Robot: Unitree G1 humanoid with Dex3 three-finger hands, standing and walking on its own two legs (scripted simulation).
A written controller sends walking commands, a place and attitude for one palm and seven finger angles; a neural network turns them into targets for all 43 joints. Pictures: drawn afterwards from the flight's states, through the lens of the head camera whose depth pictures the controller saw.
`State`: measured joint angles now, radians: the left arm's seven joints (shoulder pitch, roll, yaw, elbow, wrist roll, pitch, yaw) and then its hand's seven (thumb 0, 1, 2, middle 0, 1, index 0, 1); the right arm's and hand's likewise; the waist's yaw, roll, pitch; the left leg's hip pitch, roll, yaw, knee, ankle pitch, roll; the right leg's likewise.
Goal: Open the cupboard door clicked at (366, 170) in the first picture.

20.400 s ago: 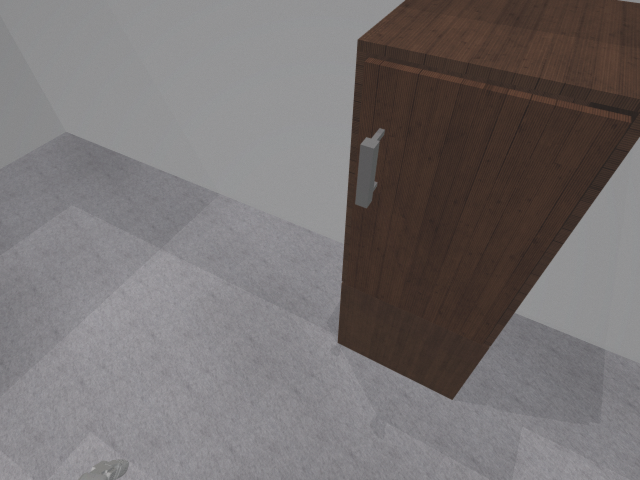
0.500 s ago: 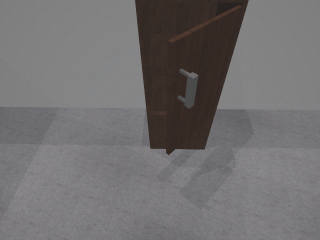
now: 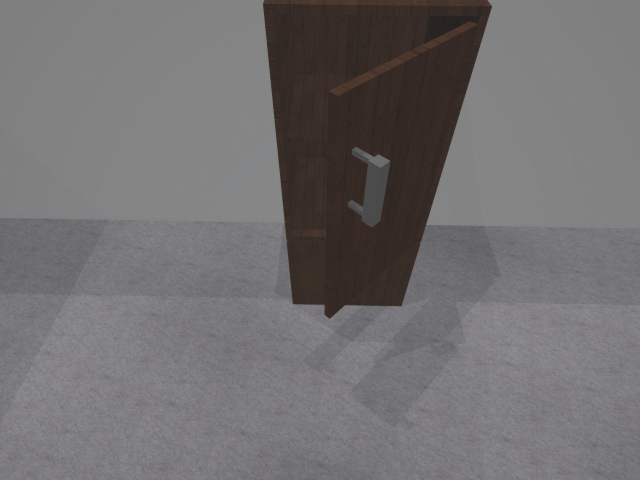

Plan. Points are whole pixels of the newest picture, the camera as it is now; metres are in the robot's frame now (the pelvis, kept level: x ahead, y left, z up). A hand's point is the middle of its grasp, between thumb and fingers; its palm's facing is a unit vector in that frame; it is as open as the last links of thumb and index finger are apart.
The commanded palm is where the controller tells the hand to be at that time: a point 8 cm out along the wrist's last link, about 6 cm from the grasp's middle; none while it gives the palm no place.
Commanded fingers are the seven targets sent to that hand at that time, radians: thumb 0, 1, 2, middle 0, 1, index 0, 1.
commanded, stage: look to check the result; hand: left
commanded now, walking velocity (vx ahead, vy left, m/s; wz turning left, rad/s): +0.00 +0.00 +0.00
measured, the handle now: (365, 187) +0.55 -0.04 +0.04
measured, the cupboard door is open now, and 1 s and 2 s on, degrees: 46 46 46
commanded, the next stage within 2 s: walk to a spot facing it in 0.52 s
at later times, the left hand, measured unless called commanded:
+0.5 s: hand out of the picture +0.00 +0.15 -0.17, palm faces +0.06 -0.98 -0.18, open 7.4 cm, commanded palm none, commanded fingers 0.00 0.90 0.90 -0.20 -0.30 -0.20 -0.30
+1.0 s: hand out of the picture +0.04 +0.18 -0.18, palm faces -0.04 -0.98 -0.21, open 7.4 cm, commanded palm none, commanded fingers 0.00 0.90 0.90 -0.20 -0.30 -0.20 -0.30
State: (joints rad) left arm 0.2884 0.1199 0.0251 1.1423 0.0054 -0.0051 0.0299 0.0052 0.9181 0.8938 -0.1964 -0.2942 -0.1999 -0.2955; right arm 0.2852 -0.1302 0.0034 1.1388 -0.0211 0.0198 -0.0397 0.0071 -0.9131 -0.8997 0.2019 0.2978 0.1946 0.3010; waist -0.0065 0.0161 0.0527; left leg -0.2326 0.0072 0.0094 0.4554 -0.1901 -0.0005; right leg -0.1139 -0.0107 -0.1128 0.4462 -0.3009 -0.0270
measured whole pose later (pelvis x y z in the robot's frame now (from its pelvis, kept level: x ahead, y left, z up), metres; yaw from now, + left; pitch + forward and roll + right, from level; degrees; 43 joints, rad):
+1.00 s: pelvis +0.02 -0.01 -0.01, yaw -8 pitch -1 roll +1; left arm 0.27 0.17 0.08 1.07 0.02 0.05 0.01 0.00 0.91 0.89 -0.20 -0.29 -0.20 -0.30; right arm 0.22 -0.16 -0.04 1.05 -0.02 0.04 -0.06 0.01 -0.91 -0.90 0.20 0.30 0.20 0.30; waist 0.01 -0.01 0.09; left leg -0.25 0.07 0.13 0.57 -0.30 -0.02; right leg -0.20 0.03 0.00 0.59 -0.37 -0.04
